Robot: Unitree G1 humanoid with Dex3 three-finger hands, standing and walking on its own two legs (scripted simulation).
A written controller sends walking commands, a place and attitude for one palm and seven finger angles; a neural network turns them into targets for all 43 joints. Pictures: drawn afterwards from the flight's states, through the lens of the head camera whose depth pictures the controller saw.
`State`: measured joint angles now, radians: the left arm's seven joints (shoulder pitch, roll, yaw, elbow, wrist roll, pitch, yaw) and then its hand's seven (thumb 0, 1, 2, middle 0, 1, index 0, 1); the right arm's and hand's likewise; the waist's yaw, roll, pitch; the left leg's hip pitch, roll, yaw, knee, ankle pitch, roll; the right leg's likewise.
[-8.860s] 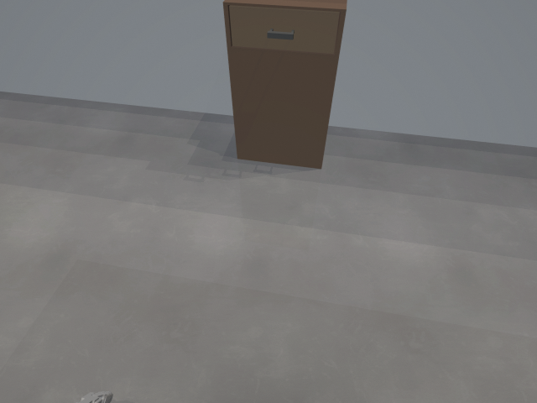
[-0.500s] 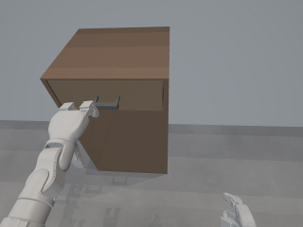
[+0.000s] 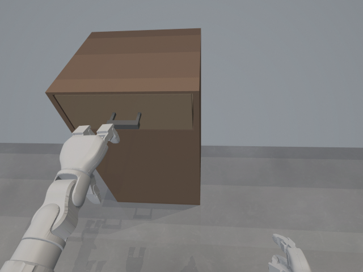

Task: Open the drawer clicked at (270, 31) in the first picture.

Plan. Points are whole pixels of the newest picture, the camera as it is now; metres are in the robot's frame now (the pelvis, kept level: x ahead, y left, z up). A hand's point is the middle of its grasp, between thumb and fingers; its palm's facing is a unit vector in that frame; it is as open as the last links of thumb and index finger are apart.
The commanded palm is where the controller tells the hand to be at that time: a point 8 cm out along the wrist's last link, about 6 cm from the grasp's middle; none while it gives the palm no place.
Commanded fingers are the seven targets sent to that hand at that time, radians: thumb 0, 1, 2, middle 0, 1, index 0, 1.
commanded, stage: move the hooked fingers above the handle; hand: left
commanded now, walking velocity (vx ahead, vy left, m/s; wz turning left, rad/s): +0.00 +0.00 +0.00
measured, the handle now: (124, 120) +0.56 +0.28 -0.03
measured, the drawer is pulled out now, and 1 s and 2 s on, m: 0.00 0.00 0.00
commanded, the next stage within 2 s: none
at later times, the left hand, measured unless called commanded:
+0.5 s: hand (106, 146) +0.38 +0.25 +0.05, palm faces -0.01 -0.04 -1.00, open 13.8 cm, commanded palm +0.36 +0.26 +0.11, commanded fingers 0.00 -0.50 0.30 -0.30 -1.20 -0.30 -1.20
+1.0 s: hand (110, 132) +0.44 +0.26 +0.04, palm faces -0.05 -0.02 -1.00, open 13.8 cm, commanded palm +0.43 +0.27 +0.09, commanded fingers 0.00 -0.50 0.30 -0.30 -1.20 -0.30 -1.20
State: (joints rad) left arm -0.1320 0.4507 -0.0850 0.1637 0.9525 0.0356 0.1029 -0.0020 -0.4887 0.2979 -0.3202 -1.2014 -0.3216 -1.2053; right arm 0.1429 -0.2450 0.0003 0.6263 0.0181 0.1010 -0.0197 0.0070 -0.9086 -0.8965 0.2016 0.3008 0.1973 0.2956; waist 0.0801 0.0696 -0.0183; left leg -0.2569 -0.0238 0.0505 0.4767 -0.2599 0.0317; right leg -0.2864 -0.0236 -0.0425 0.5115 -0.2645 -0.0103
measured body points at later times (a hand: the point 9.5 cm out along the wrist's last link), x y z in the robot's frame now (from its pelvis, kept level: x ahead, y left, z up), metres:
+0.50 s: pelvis +0.00 -0.01 -0.01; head +0.04 -0.03 +0.44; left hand +0.37 +0.25 +0.11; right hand +0.12 -0.27 -0.14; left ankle -0.01 +0.10 -0.74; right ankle +0.00 -0.11 -0.74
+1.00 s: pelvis +0.00 +0.01 -0.02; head +0.07 -0.01 +0.43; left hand +0.44 +0.26 +0.09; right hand +0.06 -0.27 -0.15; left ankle -0.01 +0.10 -0.74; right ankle +0.00 -0.11 -0.74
